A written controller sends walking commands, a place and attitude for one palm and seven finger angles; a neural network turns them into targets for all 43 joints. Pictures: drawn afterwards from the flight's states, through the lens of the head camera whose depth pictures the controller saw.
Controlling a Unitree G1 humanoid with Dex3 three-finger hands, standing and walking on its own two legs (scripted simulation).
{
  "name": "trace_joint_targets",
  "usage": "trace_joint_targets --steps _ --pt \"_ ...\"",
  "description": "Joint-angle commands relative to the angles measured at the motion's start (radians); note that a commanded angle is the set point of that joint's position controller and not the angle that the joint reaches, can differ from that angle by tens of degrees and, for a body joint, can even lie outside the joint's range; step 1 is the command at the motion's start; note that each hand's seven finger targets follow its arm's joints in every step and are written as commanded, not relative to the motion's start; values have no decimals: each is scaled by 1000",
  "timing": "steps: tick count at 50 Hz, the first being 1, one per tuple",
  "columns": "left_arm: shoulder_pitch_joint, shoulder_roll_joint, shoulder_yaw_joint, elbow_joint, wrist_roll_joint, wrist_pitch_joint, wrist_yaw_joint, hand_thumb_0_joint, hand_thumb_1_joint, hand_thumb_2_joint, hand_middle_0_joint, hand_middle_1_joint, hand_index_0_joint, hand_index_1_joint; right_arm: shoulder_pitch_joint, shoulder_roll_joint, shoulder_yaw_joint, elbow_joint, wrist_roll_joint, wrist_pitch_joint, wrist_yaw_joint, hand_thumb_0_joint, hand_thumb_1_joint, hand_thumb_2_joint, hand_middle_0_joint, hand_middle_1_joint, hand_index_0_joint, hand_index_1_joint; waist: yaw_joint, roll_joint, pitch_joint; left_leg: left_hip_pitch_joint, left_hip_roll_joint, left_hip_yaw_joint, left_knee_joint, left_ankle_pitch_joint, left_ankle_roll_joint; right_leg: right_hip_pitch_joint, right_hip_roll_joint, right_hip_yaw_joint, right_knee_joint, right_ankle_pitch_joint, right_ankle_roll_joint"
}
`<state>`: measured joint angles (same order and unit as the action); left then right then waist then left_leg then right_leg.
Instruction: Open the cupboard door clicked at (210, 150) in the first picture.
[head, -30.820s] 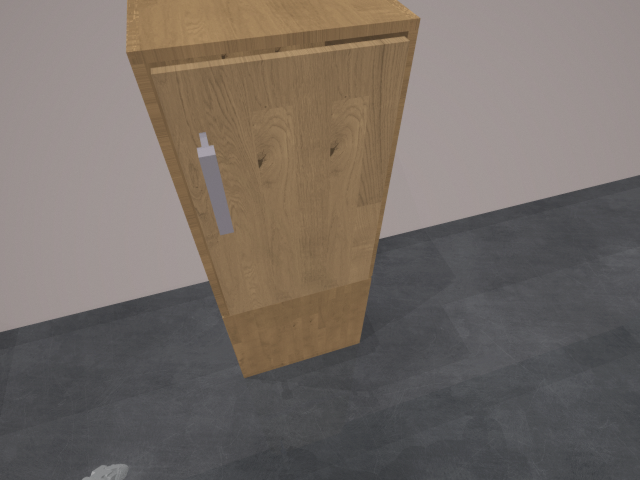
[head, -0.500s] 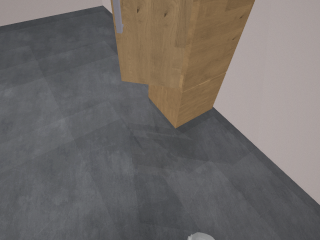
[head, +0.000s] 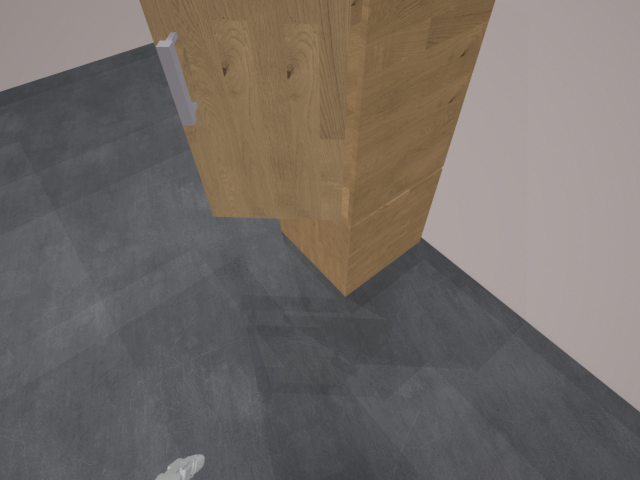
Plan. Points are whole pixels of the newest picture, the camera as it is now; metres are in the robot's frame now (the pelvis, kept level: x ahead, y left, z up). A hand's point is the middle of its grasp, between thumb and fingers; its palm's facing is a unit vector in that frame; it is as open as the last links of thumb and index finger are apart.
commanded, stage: take the last steps up to it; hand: left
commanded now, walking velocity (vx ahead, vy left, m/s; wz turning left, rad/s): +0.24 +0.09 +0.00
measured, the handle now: (181, 80) +0.77 +0.29 +0.08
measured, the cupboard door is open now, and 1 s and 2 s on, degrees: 48 48 48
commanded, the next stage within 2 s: come to a stop and stand still in 0.22 s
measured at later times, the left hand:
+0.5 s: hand (153, 477) +0.15 +0.25 -0.18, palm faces +0.05 -0.99 -0.14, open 7.3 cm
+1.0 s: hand (206, 400) +0.25 +0.19 -0.16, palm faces -0.09 -0.97 -0.24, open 7.3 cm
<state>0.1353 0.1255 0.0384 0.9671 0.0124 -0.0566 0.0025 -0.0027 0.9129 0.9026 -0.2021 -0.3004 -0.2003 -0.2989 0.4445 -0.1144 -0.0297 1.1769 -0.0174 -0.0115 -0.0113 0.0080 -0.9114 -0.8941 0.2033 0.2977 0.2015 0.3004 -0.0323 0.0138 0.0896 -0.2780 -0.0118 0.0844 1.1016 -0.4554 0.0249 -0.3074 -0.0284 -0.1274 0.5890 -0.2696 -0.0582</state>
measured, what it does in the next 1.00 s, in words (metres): walks ahead: left foot, then right foot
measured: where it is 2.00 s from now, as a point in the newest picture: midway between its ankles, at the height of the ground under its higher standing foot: outside the picture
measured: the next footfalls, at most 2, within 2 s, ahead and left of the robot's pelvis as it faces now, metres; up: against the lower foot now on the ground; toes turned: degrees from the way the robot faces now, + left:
left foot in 0.30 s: +0.20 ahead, +0.12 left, +0.00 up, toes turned +0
right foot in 0.90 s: +0.14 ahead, -0.10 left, +0.00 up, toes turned -6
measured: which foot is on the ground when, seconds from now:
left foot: up 0.00-0.28, down 0.30-1.00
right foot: down 0.00-0.32, up 0.34-0.88, down 0.90-1.00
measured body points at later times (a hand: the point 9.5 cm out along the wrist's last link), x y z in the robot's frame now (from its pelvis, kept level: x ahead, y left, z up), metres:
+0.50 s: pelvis +0.16 +0.09 +0.01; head +0.19 +0.11 +0.46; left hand +0.15 +0.31 -0.16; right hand +0.24 -0.14 -0.13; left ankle +0.19 +0.16 -0.73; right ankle +0.11 -0.06 -0.67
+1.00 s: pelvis +0.16 +0.02 +0.01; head +0.19 -0.01 +0.45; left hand +0.26 +0.24 -0.14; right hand +0.11 -0.22 -0.16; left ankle +0.18 +0.15 -0.72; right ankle +0.10 -0.10 -0.73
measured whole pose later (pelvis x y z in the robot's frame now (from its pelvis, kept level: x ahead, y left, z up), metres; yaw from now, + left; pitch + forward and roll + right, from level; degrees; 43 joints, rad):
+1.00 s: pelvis +0.16 +0.02 +0.01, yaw -3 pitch +1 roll +1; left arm 0.15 0.16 0.02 1.02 0.02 0.01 0.03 0.00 0.91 0.90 -0.20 -0.30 -0.20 -0.30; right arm 0.29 -0.19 -0.06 1.10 -0.02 0.06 -0.03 0.01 -0.91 -0.89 0.20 0.30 0.20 0.30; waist -0.05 0.04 0.04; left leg -0.35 0.05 0.07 0.64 -0.42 -0.03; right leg -0.18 -0.03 -0.05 0.50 -0.35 0.00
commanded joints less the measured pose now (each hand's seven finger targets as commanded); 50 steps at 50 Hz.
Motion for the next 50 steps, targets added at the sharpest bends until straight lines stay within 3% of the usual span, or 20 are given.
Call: trace_joint_targets --steps 1,5,9,13,14,15,16,17,18,19,21,24,31,39,41,43,45,46,48,50 --pt "154 97 24 31 3 -17 20 0 900 900 -200 -300 -200 -300 -31 -40 -16 -96 -9 -9 10 0 -900 -900 200 300 200 300 18 -131 -15 -249 122 -83 24 164 -39 84 -276 222 -400 190 -94" --pt "175 120 33 52 9 -30 10 0 900 900 -200 -300 -200 -300 -64 -20 -18 -113 -5 -5 23 0 -900 -900 200 300 200 300 19 -119 -51 -173 98 -14 -258 209 -65 87 -227 130 -383 285 -90" --pt "215 160 35 93 13 -24 4 0 900 900 -200 -300 -200 -300 -200 -48 -18 -161 -3 -23 31 0 -900 -900 200 300 200 300 60 -169 -46 -147 63 12 -429 209 -63 151 -243 152 -335 318 -80" --pt "194 168 34 105 8 -1 7 0 900 900 -200 -300 -200 -300 -157 -109 -22 -143 -4 -36 24 0 -900 -900 200 300 200 300 7 -151 -35 111 23 42 -624 297 -49 43 -203 105 -219 213 -28" --pt "200 147 29 101 10 5 6 0 900 900 -200 -300 -200 -300 -85 -156 -33 -123 -7 -41 19 0 -900 -900 200 300 200 300 -24 -29 -68 242 67 -1 -650 316 -33 -34 -161 82 -87 124 -11" --pt "227 105 24 84 5 9 4 0 900 900 -200 -300 -200 -300 17 -250 -51 -111 -21 -46 9 0 -900 -900 200 300 200 300 -57 185 -131 359 259 -225 -684 411 50 -151 -50 -10 139 -100 28" --pt "218 79 15 61 5 10 10 0 900 900 -200 -300 -200 -300 76 -298 -60 -107 -23 -32 -1 0 -900 -900 200 300 200 300 -70 293 -165 358 395 -388 -784 468 136 -217 14 -20 390 -381 41" --pt "194 84 7 60 7 21 20 0 900 900 -200 -300 -200 -300 15 -278 -48 -119 -19 -27 -13 0 -900 -900 200 300 200 300 -53 260 -173 265 415 -408 -818 451 158 -222 -18 80 507 -362 34" --pt "184 75 5 72 2 26 22 0 900 900 -200 -300 -200 -300 -86 -245 -36 -154 -15 -23 -22 0 -900 -900 200 300 200 300 -15 194 -112 148 399 -363 -820 526 160 -201 -57 128 527 -284 39" --pt "200 71 1 95 -2 31 19 0 900 900 -200 -300 -200 -300 -169 -193 -16 -177 -12 -29 -28 0 -900 -900 200 300 200 300 24 90 -65 58 374 -291 -823 623 152 -142 -85 145 478 -223 56" --pt "242 59 -2 125 -3 55 19 0 900 900 -200 -300 -200 -300 -218 -178 -3 -174 -7 -34 -40 0 -900 -900 200 300 200 300 52 49 -94 55 336 -176 -805 848 123 -59 -78 139 392 -164 85" --pt "240 108 19 101 0 90 20 0 900 900 -200 -300 -200 -300 -205 -215 -19 -161 1 -11 -55 0 -900 -900 200 300 200 300 40 58 -145 124 368 -155 -760 970 140 -91 -50 133 415 -162 96" --pt "146 115 46 17 10 120 17 0 900 900 -200 -300 -200 -300 -183 -221 -46 -163 -6 3 -60 0 -900 -900 200 300 200 300 27 118 -161 184 373 -143 -741 931 149 -224 -24 163 549 -134 112" --pt "37 94 20 -29 9 104 14 0 900 900 -200 -300 -200 -300 -141 -229 -59 -147 -17 17 -35 0 -900 -900 200 300 200 300 -7 192 -136 120 329 -156 -749 687 130 -52 -8 74 179 -196 88" --pt "67 97 19 -16 2 97 15 0 900 900 -200 -300 -200 -300 -133 -245 -63 -142 -13 19 -29 0 -900 -900 200 300 200 300 8 181 -174 106 311 -167 -731 626 112 43 4 59 35 -115 77" --pt "129 131 22 8 4 81 20 0 900 900 -200 -300 -200 -300 -133 -223 -64 -142 -2 22 -23 0 -900 -900 200 300 200 300 36 83 -188 34 245 -130 -663 477 47 198 -13 64 -210 80 68" --pt "105 228 23 15 9 62 31 0 900 900 -200 -300 -200 -300 -134 -111 -36 -157 9 28 -7 0 -900 -900 200 300 200 300 16 -188 -135 -112 85 1 -535 68 -57 208 -281 291 -299 242 -34" --pt "90 237 14 14 8 61 31 0 900 900 -200 -300 -200 -300 -186 -102 -27 -172 6 39 -4 0 -900 -900 200 300 200 300 33 -171 -100 -88 59 -24 -452 -24 -60 122 -304 265 -294 352 -73" --pt "63 200 6 37 5 44 36 0 900 900 -200 -300 -200 -300 -169 -116 -27 -145 0 49 -13 0 -900 -900 200 300 200 300 17 -320 -97 -115 62 -47 -383 -43 -61 181 -249 229 -229 647 -87" --pt "45 179 -2 46 -3 43 39 0 900 900 -200 -300 -200 -300 -129 -110 -23 -102 6 47 -17 0 -900 -900 200 300 200 300 -1 -230 -109 -55 58 -35 -427 53 -70 210 -205 165 -185 702 -74"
